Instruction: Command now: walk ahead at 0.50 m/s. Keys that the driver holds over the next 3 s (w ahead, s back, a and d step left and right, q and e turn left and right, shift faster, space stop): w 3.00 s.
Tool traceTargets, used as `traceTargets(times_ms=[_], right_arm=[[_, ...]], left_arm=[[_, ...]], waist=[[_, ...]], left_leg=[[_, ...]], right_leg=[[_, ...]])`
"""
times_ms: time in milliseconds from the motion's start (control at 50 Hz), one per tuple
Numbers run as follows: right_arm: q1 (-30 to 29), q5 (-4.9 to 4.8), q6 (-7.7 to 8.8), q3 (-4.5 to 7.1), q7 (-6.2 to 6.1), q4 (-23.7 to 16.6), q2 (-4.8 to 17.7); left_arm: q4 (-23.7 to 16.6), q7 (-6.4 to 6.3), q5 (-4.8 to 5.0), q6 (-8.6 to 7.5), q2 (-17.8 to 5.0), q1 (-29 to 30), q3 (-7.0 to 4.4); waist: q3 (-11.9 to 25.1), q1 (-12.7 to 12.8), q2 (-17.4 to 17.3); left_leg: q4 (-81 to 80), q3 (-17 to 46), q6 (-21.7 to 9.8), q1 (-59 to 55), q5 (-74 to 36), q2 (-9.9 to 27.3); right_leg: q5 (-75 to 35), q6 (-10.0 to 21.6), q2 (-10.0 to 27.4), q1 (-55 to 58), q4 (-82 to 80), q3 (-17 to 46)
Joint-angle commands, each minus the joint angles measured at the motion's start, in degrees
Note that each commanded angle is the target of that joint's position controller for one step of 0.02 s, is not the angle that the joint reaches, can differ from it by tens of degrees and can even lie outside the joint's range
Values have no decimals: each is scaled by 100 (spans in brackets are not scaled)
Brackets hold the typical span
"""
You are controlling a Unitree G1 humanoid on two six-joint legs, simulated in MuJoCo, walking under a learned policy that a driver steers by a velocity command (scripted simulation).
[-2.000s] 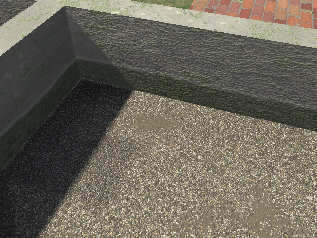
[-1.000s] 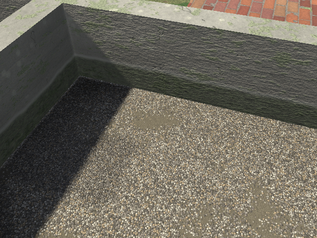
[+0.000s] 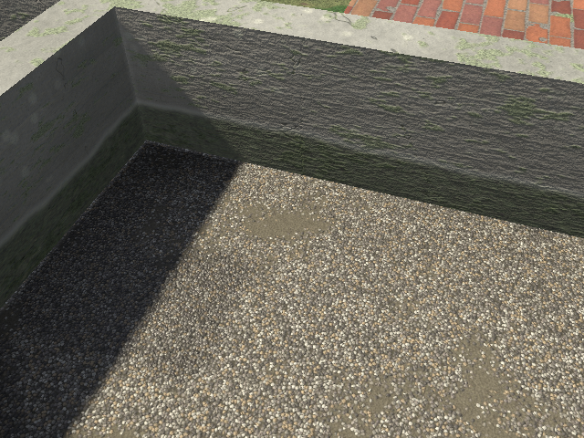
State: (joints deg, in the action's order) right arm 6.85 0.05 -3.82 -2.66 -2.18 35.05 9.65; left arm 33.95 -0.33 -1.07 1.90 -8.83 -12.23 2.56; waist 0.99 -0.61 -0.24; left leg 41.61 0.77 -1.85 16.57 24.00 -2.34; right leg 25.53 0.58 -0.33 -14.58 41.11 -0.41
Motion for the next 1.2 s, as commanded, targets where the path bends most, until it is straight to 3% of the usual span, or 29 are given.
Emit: traceTargets(times_ms=[20,120,140,160,240,260,280,320,400,420,440,520,540,560,680,700,720,820,840,860,900,980,1000,1020,1060,1140,1160,1180,1200], right_arm=[[-278,34,122,107,-18,-474,378],[-484,-8,82,111,-32,-529,427],[-697,14,114,117,34,-613,381],[-269,37,126,106,-18,-473,377],[-483,-5,89,112,-32,-527,423],[-696,11,114,116,32,-611,379],[-267,36,125,105,-19,-472,374],[-464,2,105,111,-32,-517,411],[-465,-3,87,110,-33,-525,423],[-687,18,119,116,32,-610,381],[-258,39,130,105,-20,-471,375],[-471,-2,91,111,-35,-522,419],[-685,14,115,116,30,-606,376],[-256,38,126,104,-22,-468,371],[-457,-3,88,109,-35,-521,422],[-680,18,120,116,30,-607,379],[-251,40,131,104,-21,-468,373],[-457,-3,87,108,-37,-519,418],[-674,19,119,115,29,-604,374],[-245,40,130,103,-22,-465,370],[-446,5,110,110,-35,-510,406],[-448,-1,90,108,-37,-518,418],[-672,20,121,115,29,-604,376],[-243,41,133,103,-23,-465,370],[-442,6,112,110,-35,-508,405],[-442,1,91,108,-38,-516,416],[-667,21,122,115,28,-601,375],[-239,42,134,103,-23,-463,369],[-373,18,124,108,-30,-480,398]], left_arm=[[-442,-21,-9,-96,-448,159,-134],[-471,0,1,-119,-359,258,-99],[-583,-18,-12,-60,-463,480,-114],[-437,-21,-9,-101,-455,146,-135],[-476,-1,6,-117,-362,268,-101],[-587,-19,-6,-54,-457,496,-111],[-440,-21,-8,-97,-448,154,-133],[-475,-5,3,-109,-352,250,-97],[-465,3,-3,-126,-364,233,-100],[-578,-17,-13,-65,-468,463,-114],[-432,-20,-7,-105,-462,135,-136],[-474,-1,7,-117,-362,262,-101],[-586,-19,-6,-54,-457,489,-110],[-438,-21,-8,-97,-449,148,-133],[-464,4,-4,-126,-363,230,-100],[-578,-16,-14,-65,-466,460,-113],[-431,-19,-7,-106,-460,132,-135],[-467,1,3,-119,-358,248,-97],[-582,-16,-12,-60,-460,470,-111],[-434,-19,-8,-102,-454,136,-133],[-471,-3,4,-113,-354,242,-96],[-463,4,-3,-126,-361,228,-99],[-578,-15,-13,-65,-465,459,-112],[-431,-18,-7,-106,-459,130,-134],[-469,-3,6,-114,-357,241,-97],[-463,4,-2,-126,-362,227,-98],[-578,-15,-13,-65,-464,458,-112],[-430,-18,-6,-106,-459,129,-134],[-458,-7,8,-110,-383,191,-106]], waist=[[581,-6,95],[162,15,-31],[2,-63,101],[587,-8,111],[171,12,-21],[-14,-67,96],[582,-8,97],[247,19,-20],[182,16,-24],[6,-62,109],[591,-9,124],[173,10,-13],[-13,-68,94],[585,-9,98],[182,16,-27],[6,-60,104],[591,-8,122],[164,10,-19],[3,-64,94],[590,-9,109],[249,16,-6],[183,14,-22],[6,-61,101],[592,-9,121],[247,14,10],[183,12,-18],[6,-62,100],[593,-10,120],[328,11,48]], left_leg=[[-642,246,-97,123,-1588,246],[-801,351,-118,330,-1406,289],[-454,131,-88,432,-2338,275],[-632,233,-94,120,-1572,241],[-783,329,-111,293,-1442,285],[-447,122,-84,429,-2362,280],[-631,230,-94,115,-1593,248],[-753,304,-104,265,-1441,273],[-790,337,-119,318,-1396,287],[-442,118,-86,430,-2331,274],[-617,214,-90,113,-1569,240],[-766,309,-107,281,-1456,284],[-435,108,-81,421,-2375,282],[-620,216,-92,105,-1607,251],[-786,328,-118,315,-1401,292],[-437,110,-85,429,-2337,278],[-613,205,-90,111,-1570,245],[-771,310,-111,308,-1424,293],[-433,101,-83,417,-2358,282],[-613,202,-90,104,-1590,251],[-733,273,-98,252,-1445,276],[-777,311,-115,306,-1403,294],[-431,98,-83,423,-2340,281],[-608,193,-88,105,-1572,249],[-723,259,-94,248,-1439,273],[-769,300,-112,299,-1407,293],[-427,91,-81,417,-2345,282],[-604,186,-86,99,-1578,251],[-674,222,-86,202,-1481,262]], right_leg=[[-1893,237,210,469,-459,284],[-1635,215,128,273,-467,228],[-2788,222,290,207,-462,405],[-1923,244,217,473,-466,299],[-1650,223,129,261,-477,240],[-2778,223,286,181,-462,402],[-1908,241,209,459,-461,294],[-1666,222,148,290,-492,251],[-1669,221,130,287,-466,244],[-2827,230,294,208,-464,423],[-1963,253,223,471,-471,316],[-1677,229,129,252,-480,251],[-2803,229,285,172,-461,413],[-1929,245,206,451,-459,302],[-1676,222,126,280,-461,249],[-2832,231,289,201,-459,427],[-1966,254,218,463,-467,321],[-1676,227,125,248,-472,254],[-2825,232,285,185,-459,427],[-1950,250,209,450,-463,317],[-1702,231,147,278,-495,273],[-1686,226,124,269,-465,260],[-2841,235,287,192,-460,436],[-1970,256,215,453,-468,329],[-1724,237,153,273,-504,287],[-1697,229,124,263,-469,267],[-2851,238,286,186,-461,442],[-1977,257,213,448,-468,333],[-1802,246,161,317,-494,297]])
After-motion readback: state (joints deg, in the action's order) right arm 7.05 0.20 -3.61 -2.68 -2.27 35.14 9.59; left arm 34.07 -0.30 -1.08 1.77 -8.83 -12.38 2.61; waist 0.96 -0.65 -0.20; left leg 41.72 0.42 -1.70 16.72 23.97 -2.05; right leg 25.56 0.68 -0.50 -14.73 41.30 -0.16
